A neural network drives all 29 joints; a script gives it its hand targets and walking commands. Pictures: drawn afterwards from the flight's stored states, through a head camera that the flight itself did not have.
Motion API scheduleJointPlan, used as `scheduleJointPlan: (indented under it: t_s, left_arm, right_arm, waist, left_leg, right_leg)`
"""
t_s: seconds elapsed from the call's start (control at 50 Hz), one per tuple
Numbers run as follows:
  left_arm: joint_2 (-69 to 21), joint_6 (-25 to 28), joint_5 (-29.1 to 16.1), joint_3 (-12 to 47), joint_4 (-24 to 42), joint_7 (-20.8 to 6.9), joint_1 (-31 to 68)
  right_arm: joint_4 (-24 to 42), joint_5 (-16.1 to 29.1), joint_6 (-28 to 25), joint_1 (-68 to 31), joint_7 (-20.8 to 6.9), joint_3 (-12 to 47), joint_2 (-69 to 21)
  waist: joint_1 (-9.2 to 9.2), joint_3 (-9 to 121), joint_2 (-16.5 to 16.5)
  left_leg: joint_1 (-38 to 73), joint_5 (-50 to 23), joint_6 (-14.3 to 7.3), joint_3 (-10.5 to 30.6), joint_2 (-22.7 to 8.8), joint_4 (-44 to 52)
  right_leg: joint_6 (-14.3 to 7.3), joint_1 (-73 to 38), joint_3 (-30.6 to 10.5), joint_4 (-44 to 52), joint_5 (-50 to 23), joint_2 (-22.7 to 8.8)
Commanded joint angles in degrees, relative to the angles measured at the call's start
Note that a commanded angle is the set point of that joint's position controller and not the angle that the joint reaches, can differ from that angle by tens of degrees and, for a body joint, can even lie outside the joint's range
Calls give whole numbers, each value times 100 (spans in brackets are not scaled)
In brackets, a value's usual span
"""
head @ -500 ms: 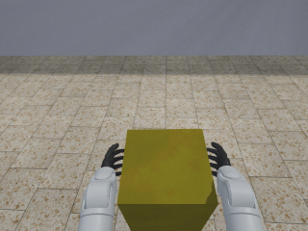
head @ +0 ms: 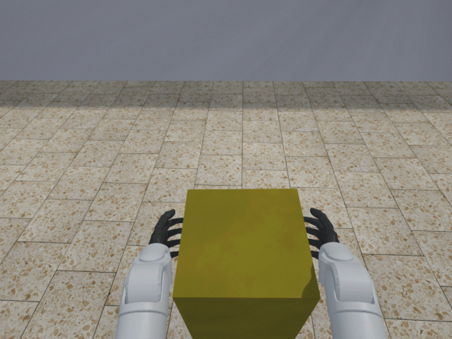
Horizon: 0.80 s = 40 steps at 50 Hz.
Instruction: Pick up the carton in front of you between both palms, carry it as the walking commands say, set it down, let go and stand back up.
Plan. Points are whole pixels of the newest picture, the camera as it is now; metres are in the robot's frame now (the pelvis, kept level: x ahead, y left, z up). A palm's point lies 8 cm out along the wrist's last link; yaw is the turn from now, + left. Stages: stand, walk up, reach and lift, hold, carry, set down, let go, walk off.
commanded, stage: carry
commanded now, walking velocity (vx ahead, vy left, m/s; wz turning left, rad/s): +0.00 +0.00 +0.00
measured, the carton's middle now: (242, 267) +0.30 +0.00 -0.04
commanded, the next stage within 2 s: hold in 0.30 s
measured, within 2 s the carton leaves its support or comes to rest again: neither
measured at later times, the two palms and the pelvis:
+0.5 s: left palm (182, 251) +0.29 +0.11 +0.04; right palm (357, 274) +0.24 -0.19 +0.04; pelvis -0.01 +0.00 +0.01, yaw -9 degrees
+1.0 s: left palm (182, 244) +0.34 +0.12 -0.02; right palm (332, 264) +0.29 -0.17 -0.01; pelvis -0.04 +0.06 -0.01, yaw -13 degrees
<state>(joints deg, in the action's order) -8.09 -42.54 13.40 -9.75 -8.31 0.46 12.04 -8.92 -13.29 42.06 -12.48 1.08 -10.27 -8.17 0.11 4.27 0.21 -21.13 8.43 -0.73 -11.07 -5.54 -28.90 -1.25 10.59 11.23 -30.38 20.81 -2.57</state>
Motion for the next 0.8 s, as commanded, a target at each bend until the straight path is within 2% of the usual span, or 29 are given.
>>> scheduleJointPlan:
  t_s: [0.0, 0.28, 0.3, 0.32, 0.34, 0.36, 0.38, 0.4, 0.42, 0.48, 0.52, 0.58, 0.64, 0.72, 0.78]
  left_arm:
    - [-4895, 192, -1292, 3121, 317, -1161, 2476]
    - [-4897, 196, -1288, 3107, 302, -1166, 2471]
    - [-4826, 209, -1244, 2928, 467, -1158, 1819]
    - [-4564, 291, -1275, 3021, 751, -1154, 2114]
    - [-4668, 303, -1334, 3130, 822, -1182, 2196]
    - [-4540, 328, -1391, 3261, 873, -1209, 2321]
    - [-4600, 360, -1382, 3308, 926, -1234, 2374]
    - [-4653, 376, -1374, 3357, 874, -1244, 2334]
    - [-4645, 405, -1345, 3285, 826, -1258, 2352]
    - [-4756, 435, -1127, 3039, 525, -1164, 2117]
    - [-4818, 420, -1017, 2901, 336, -1174, 2174]
    - [-4964, 417, -910, 2774, 13, -1195, 2270]
    - [-5157, 426, -827, 2537, -338, -1190, 2782]
    - [-5412, 577, -664, 2045, -1149, -1245, 3724]
    - [-5322, 781, -358, 1379, -1803, -1189, 4351]
  right_arm:
    - [271, 1311, -138, -2403, -1220, 3123, -4978]
    - [255, 1311, -138, -2404, -1222, 3114, -4985]
    - [41, 1179, -226, -1932, -1241, 2904, -5026]
    - [26, 1028, -401, -1789, -1144, 2817, -4951]
    - [-3, 898, -466, -1650, -1089, 2674, -4847]
    - [-56, 864, -531, -1560, -995, 2521, -4800]
    - [16, 813, -554, -1695, -988, 2514, -4794]
    - [81, 833, -569, -1763, -1002, 2586, -4848]
    - [100, 863, -566, -1890, -1029, 2617, -4872]
    - [235, 1159, -541, -2351, -1198, 3025, -5019]
    - [75, 1130, -500, -2484, -1289, 3012, -4978]
    - [-73, 1213, -500, -2802, -1405, 3011, -5088]
    - [-530, 1042, -586, -3312, -1537, 2679, -4945]
    - [-1546, 525, -913, -4055, -1708, 1809, -4730]
    - [-2321, 33, -1240, -4604, -1761, 896, -4488]
  waist:
    - [0, 1260, -36]
    - [-1, 1291, -21]
    - [-79, 395, 827]
    - [168, 496, 753]
    - [148, 611, 266]
    - [304, 795, 310]
    - [193, 810, 117]
    - [179, 923, 46]
    - [120, 939, 134]
    - [-225, 807, 126]
    - [-299, 571, 173]
    - [-300, 348, 227]
    - [-261, 146, 157]
    - [-44, 13, -15]
    - [77, -57, -153]
  left_leg:
    - [1068, -956, -39, 574, -479, 196]
    - [1033, -976, -23, 559, -475, 167]
    - [2968, -1770, -172, 1300, 1164, 213]
    - [3027, -2103, -137, 1558, 1037, 234]
    - [2526, -2175, -55, 1570, 1053, 360]
    - [2521, -2096, -10, 1574, 1042, 413]
    - [2413, -1909, 54, 1499, 1082, 493]
    - [2318, -1855, 84, 1445, 1135, 516]
    - [2278, -1549, 73, 1453, 1149, 617]
    - [2465, -1156, -18, 1378, 1228, 683]
    - [2195, -745, 5, 1367, 1217, 784]
    - [2645, -448, -43, 1333, 1207, 781]
    - [2882, -102, -24, 1343, 1153, 736]
    - [2981, 605, 69, 1408, 1069, 619]
    - [2675, 1101, 145, 1524, 959, 508]
  right_leg:
    - [-18, 274, -584, 665, -1038, -692]
    - [-34, 313, -599, 612, -1162, -698]
    - [-105, 971, -1850, 1158, -2562, 422]
    - [-129, 819, -1972, 1163, -2710, 409]
    - [-77, -60, -1995, 1065, -3208, 464]
    - [-98, -332, -1952, 1185, -2868, 478]
    - [-66, -559, -1896, 1165, -2967, 497]
    - [-22, -831, -1816, 1127, -3197, 533]
    - [21, -913, -1796, 1193, -2925, 528]
    - [156, -585, -1744, 1255, -2489, 536]
    - [162, -678, -1666, 1312, -1993, 577]
    - [151, 44, -1669, 1403, -1338, 575]
    - [-12, 616, -1627, 1413, -545, 591]
    - [-221, 1217, -1546, 1212, 251, 645]
    - [-280, 1510, -1459, 812, 454, 736]
